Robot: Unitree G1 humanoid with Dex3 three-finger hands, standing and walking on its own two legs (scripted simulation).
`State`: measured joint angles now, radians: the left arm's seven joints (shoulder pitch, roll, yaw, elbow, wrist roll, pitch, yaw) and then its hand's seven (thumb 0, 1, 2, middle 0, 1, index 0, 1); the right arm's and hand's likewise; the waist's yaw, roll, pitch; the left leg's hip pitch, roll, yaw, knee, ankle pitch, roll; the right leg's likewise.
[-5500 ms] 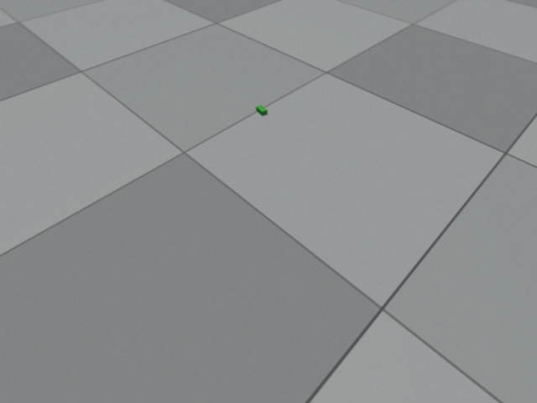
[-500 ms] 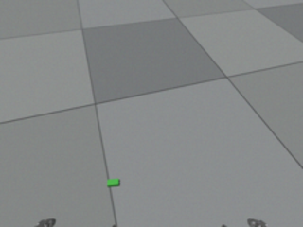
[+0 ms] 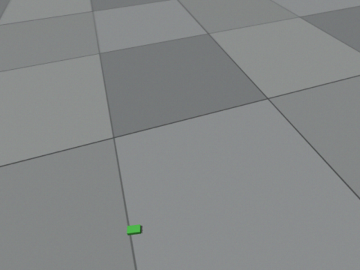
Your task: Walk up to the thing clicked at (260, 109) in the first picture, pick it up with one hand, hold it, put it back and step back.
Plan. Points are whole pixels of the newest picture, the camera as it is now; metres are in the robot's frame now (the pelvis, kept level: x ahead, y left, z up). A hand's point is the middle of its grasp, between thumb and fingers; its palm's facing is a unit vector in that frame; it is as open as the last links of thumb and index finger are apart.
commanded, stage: walk up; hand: left
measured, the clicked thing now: (134, 229) +0.46 +0.28 -0.77
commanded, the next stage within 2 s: stand in 1.00 s
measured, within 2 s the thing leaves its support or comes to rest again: neither
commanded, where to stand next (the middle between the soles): +0.09 +0.02 m, yaw +1 degrees
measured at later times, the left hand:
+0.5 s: hand out of the picture +0.11 +0.25 -0.15, palm faces -0.01 -0.93 -0.36, open 7.4 cm
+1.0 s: hand out of the picture +0.10 +0.27 -0.15, palm faces -0.03 -0.93 -0.36, open 7.4 cm
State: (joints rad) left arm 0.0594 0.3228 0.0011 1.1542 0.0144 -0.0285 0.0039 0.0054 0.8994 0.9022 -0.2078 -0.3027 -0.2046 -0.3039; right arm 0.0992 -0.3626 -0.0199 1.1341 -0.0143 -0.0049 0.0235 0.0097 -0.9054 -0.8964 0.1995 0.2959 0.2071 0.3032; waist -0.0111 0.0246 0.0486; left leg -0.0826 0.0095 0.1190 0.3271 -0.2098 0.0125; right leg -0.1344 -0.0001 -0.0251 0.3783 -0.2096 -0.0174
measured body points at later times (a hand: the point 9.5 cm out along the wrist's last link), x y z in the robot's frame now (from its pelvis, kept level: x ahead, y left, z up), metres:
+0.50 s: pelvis +0.01 +0.00 +0.00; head +0.02 -0.01 +0.45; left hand +0.11 +0.30 -0.12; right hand +0.10 -0.30 -0.13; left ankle -0.02 +0.11 -0.75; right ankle +0.00 -0.10 -0.75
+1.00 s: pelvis +0.01 +0.02 +0.00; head +0.02 +0.01 +0.45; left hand +0.11 +0.32 -0.13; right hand +0.09 -0.29 -0.13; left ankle -0.02 +0.11 -0.75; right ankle +0.00 -0.10 -0.75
